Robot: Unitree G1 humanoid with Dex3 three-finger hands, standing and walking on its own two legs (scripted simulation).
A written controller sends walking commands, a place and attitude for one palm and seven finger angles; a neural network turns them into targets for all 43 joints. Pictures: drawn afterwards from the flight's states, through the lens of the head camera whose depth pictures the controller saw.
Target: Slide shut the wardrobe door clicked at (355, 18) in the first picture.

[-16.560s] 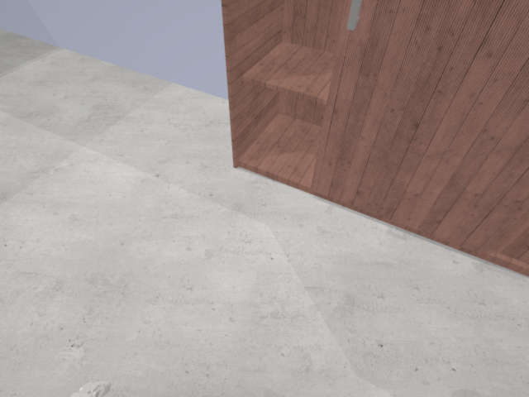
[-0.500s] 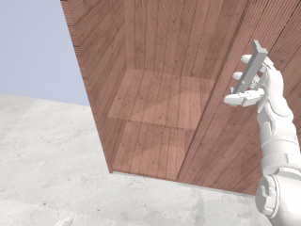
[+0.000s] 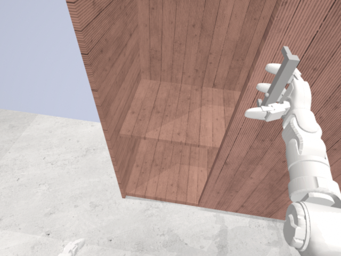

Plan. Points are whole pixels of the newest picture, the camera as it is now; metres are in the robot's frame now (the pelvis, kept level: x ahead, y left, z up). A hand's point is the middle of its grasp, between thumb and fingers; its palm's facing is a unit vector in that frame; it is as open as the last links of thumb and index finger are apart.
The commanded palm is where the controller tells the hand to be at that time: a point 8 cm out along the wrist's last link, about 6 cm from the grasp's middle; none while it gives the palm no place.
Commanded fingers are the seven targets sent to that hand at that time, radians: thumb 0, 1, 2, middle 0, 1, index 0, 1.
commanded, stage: slide the fingers in behind the handle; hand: right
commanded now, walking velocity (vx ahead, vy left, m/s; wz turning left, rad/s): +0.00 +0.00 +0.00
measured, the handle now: (272, 85) +0.50 -0.19 +0.18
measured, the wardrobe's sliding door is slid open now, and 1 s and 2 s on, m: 0.44 0.44 0.44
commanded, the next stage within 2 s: grip the handle and tug to test in 0.30 s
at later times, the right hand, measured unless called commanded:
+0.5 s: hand (265, 94) +0.45 -0.16 +0.19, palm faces +0.08 +1.00 -0.01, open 13.9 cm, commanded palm +0.43 -0.21 +0.19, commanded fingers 0.00 0.22 -0.42 0.33 1.24 0.33 1.24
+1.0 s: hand (266, 93) +0.45 -0.16 +0.19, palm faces +0.07 +1.00 -0.01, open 6.8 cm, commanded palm +0.43 -0.21 +0.19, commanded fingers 0.00 -0.90 -0.90 0.45 1.40 0.45 1.40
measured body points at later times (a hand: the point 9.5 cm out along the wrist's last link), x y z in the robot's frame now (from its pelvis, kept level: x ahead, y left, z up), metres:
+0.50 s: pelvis -0.01 -0.01 +0.00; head +0.01 +0.01 +0.45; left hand +0.08 +0.25 -0.12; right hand +0.44 -0.21 +0.19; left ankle -0.05 +0.12 -0.73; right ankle +0.01 -0.13 -0.73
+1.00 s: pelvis -0.01 +0.00 +0.00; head +0.01 +0.01 +0.45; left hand +0.07 +0.26 -0.12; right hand +0.44 -0.22 +0.19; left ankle -0.05 +0.12 -0.73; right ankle +0.01 -0.13 -0.73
